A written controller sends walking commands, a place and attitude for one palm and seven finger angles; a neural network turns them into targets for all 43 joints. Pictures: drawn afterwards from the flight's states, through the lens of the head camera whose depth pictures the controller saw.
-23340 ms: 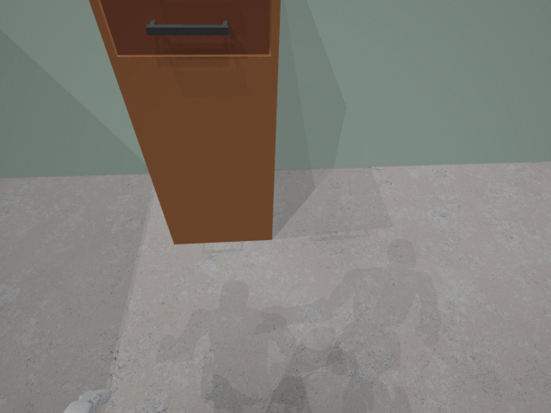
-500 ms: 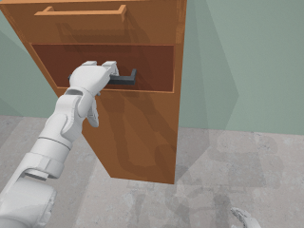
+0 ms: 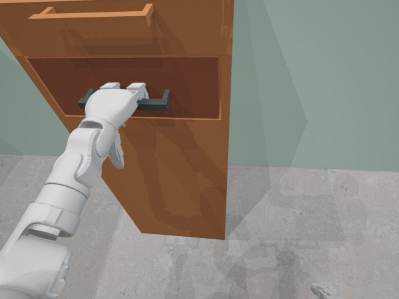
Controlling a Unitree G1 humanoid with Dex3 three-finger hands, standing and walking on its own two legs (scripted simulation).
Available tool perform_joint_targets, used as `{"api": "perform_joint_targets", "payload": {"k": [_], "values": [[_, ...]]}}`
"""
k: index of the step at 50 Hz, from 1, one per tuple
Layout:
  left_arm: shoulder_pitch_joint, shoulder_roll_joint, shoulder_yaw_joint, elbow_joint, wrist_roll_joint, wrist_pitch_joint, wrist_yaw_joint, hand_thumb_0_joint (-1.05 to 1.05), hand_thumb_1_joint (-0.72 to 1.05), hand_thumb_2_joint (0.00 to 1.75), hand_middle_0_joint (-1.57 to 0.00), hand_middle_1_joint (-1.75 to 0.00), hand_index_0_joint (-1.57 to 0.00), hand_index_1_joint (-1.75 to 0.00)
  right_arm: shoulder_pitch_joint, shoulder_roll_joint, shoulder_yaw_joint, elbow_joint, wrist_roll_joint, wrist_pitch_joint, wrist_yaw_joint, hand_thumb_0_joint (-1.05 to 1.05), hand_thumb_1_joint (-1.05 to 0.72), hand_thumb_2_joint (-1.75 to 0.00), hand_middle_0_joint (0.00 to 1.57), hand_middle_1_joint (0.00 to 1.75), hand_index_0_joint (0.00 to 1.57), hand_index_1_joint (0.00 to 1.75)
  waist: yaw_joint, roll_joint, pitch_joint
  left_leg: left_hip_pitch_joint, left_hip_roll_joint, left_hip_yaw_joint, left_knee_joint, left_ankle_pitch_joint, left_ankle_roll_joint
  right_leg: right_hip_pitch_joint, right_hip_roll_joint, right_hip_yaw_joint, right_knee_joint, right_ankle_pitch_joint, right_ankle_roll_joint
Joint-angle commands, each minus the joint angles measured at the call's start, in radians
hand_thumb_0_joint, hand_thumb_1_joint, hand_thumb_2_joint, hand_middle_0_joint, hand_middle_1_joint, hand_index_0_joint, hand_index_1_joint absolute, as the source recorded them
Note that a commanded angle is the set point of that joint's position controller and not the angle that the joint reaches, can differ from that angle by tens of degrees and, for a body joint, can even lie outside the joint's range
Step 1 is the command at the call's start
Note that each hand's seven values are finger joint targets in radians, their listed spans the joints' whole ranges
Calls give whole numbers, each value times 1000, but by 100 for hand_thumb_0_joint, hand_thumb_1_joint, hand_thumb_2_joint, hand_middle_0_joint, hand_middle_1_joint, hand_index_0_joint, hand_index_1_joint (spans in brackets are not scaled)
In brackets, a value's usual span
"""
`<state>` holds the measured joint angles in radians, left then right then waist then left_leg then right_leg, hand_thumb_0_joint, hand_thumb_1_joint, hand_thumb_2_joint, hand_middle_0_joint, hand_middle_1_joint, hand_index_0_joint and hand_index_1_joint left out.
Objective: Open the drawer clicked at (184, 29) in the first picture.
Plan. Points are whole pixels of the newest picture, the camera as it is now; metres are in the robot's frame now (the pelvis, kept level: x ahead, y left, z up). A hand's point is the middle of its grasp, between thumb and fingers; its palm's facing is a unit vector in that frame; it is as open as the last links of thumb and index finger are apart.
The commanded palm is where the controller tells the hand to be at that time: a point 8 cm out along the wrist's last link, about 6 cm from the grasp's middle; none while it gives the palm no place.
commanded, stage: lower the fingers behind the handle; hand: left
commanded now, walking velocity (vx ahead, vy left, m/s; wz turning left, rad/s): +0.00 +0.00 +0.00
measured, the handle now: (126, 98) +0.48 +0.18 +0.15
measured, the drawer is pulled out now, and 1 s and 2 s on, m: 0.00 0.00 0.01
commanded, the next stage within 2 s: close the thumb around the handle in 0.12 s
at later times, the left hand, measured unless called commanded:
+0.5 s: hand (120, 126) +0.42 +0.19 +0.13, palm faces +0.00 -0.05 -1.00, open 11.7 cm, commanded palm +0.40 +0.21 +0.19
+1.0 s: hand (118, 125) +0.42 +0.19 +0.13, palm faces +0.00 -0.03 -1.00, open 5.5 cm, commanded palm +0.40 +0.20 +0.19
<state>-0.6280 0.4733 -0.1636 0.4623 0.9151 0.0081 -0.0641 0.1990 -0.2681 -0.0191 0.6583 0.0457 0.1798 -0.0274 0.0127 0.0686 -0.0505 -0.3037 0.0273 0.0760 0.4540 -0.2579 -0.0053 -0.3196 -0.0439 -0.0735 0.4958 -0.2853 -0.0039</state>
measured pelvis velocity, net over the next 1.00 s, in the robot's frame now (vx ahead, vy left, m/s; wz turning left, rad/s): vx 0.00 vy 0.01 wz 0.00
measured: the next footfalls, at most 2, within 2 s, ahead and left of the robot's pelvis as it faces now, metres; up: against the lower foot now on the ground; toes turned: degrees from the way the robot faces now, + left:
none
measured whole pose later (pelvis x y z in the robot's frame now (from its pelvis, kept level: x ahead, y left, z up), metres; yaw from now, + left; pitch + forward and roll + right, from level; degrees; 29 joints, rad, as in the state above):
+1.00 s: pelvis +0.00 +0.01 +0.00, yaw +0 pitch +7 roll +1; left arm -0.64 0.48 -0.18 0.46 0.92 0.02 -0.06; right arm 0.21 -0.26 -0.02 0.65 0.05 0.18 -0.02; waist 0.02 0.06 -0.05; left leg -0.32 0.02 0.08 0.47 -0.26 0.01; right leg -0.33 -0.05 -0.07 0.49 -0.28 0.01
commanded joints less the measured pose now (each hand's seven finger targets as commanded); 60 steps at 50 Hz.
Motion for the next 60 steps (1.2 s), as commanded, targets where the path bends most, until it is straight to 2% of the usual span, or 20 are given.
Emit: {"api": "perform_joint_targets", "payload": {"k": [1, 3, 11, 13, 18, 20, 23, 24, 30, 34, 36, 38, 41, 43, 46, 48, 51, 54, 57, 60], "values": [[-433, 205, 109, -154, 5, 0, 40, 0, -50, 30, -30, -120, -30, -120, -57, -114, -34, -128, -3, -42, -15, 0, -90, -90, 20, 30, 20, 30, -1, -97, -334, 104, -51, -17, 3, 363, 46, 171, 43, 36, -20, 404, -27], [-428, 262, 156, -160, 9, -6, 43, 0, -50, 30, -30, -120, -30, -120, -53, -123, -36, -126, -7, -42, -16, 0, -90, -90, 20, 30, 20, 30, 8, -102, -360, 109, -49, -17, 3, 376, 46, 194, 42, 40, -20, 411, -29], [-442, 194, 104, -172, 5, -16, 48, 0, -50, 30, -30, -120, -30, -120, -55, -112, -39, -131, -5, -45, -10, 0, -90, -90, 20, 30, 20, 30, 0, -81, -342, 125, -45, -18, 4, 368, 45, 152, 46, 35, -20, 385, -29], [-423, 252, 151, -181, 7, -17, 51, 0, -39, 35, -31, -121, -31, -121, -53, -121, -40, -132, -9, -45, -11, 0, -90, -90, 20, 30, 20, 30, 12, -88, -374, 122, -47, -18, 5, 388, 45, 189, 43, 40, -18, 407, -31], [-406, 221, 133, -199, 6, -11, 53, 0, -11, 47, -33, -124, -33, -124, -62, -116, -40, -137, -7, -45, -5, 0, -90, -90, 20, 30, 20, 30, 13, -85, -365, 124, -46, -18, 5, 409, 44, 184, 45, 37, -17, 418, -32], [-416, 211, 121, -163, 4, -2, 52, 0, 0, 52, -34, -125, -34, -125, -65, -115, -35, -132, -4, -44, -8, 0, -90, -90, 20, 30, 20, 30, 4, -88, -327, 108, -46, -16, -2, 362, 43, 161, 45, 34, -23, 383, -29], [-433, 264, 157, -118, 9, 2, 51, 0, 17, 59, -35, -127, -35, -127, -56, -126, -34, -123, -3, -45, -18, 0, -90, -90, 20, 30, 20, 30, 2, -121, -317, 94, -44, -15, -11, 318, 44, 167, 42, 37, -37, 341, -28], [-438, 274, 162, -114, 12, 3, 51, 0, 23, 61, -35, -128, -35, -128, -65, -122, -31, -127, -2, -46, -21, 0, -90, -90, 20, 30, 20, 30, 7, -99, -326, 86, -48, -13, -12, 308, 44, 177, 39, 42, -34, 339, -27], [-454, 230, 120, -87, 13, -6, 34, 0, 56, 76, -38, -131, -38, -131, -54, -119, -33, -128, 0, -45, -25, 0, -90, -90, 20, 30, 20, 30, -9, -84, -314, 101, -44, -17, -4, 316, 43, 139, 43, 35, -31, 332, -29], [-469, 215, 105, -186, 8, -27, 29, 0, 79, 85, -39, -134, -39, -134, -45, -116, -39, -143, -6, -47, -16, 0, -90, -90, 20, 30, 20, 30, 0, -43, -389, 147, -42, -28, 10, 402, 44, 154, 45, 35, -14, 384, -34], [-427, 193, 101, -201, 0, -28, 30, 0, 90, 90, -40, -135, -40, -135, -45, -114, -43, -145, -6, -46, -8, 0, -90, -90, 20, 30, 20, 30, 4, -46, -383, 157, -39, -30, 17, 447, 43, 148, 49, 32, -9, 410, -34], [-391, 194, 110, -225, -7, -27, 30, 0, 90, 90, -40, -135, -40, -135, -46, -117, -46, -149, -7, -44, -1, 0, -90, -90, 20, 30, 20, 30, 10, -63, -389, 159, -39, -31, 19, 473, 42, 159, 50, 31, -9, 420, -34], [-394, 194, 113, -183, -6, -13, 39, 0, 90, 90, -40, -135, -40, -135, -52, -119, -40, -139, -5, -41, -2, 0, -90, -90, 20, 30, 20, 30, 2, -96, -324, 124, -38, -29, 7, 403, 40, 137, 51, 26, -16, 385, -32], [-399, 197, 111, -210, -7, -11, 37, 0, 90, 90, -40, -135, -40, -135, -53, -121, -44, -145, -2, -44, -1, 0, -90, -90, 20, 30, 20, 30, 3, -99, -348, 132, -39, -31, 5, 404, 41, 150, 51, 27, -18, 375, -34], [-427, 170, 81, -199, 3, 2, 41, 0, 90, 90, -40, -135, -40, -135, -49, -114, -43, -136, -3, -44, -3, 0, -90, -90, 20, 30, 20, 30, -4, -66, -346, 149, -38, -31, 9, 398, 41, 121, 52, 27, -18, 360, -34], [-442, 198, 97, -182, 6, 9, 42, 0, 90, 90, -40, -135, -40, -135, -45, -124, -42, -128, -3, -44, -5, 0, -90, -90, 20, 30, 20, 30, -9, -87, -345, 143, -38, -30, 7, 392, 39, 132, 51, 28, -23, 362, -34], [-458, 169, 71, -183, 10, 14, 39, 0, 90, 90, -40, -135, -40, -135, -52, -115, -37, -129, -2, -43, -6, 0, -90, -90, 20, 30, 20, 30, -9, -67, -350, 145, -41, -32, 9, 399, 39, 126, 51, 27, -16, 370, -35], [-399, 190, 102, -241, 5, 14, 35, 0, 90, 90, -40, -135, -40, -135, -61, -112, -39, -143, -6, -41, 3, 0, -90, -90, 20, 30, 20, 30, 12, -59, -394, 165, -40, -36, 17, 467, 39, 164, 50, 29, -7, 417, -36], [-337, 132, 64, -299, -5, 17, 27, 0, 90, 90, -40, -135, -40, -135, -86, -104, -39, -163, -5, -38, 11, 0, -90, -90, 20, 30, 20, 30, 16, -64, -377, 172, -38, -35, 17, 479, 41, 159, 49, 27, -6, 422, -33], [-255, 144, 83, -385, -11, 20, 25, 0, 90, 90, -40, -135, -40, -135, -99, -104, -39, -183, -8, -39, 22, 0, -90, -90, 20, 30, 20, 30, 32, -45, -402, 196, -31, -38, 18, 545, 42, 180, 49, 30, -3, 446, -33]]}}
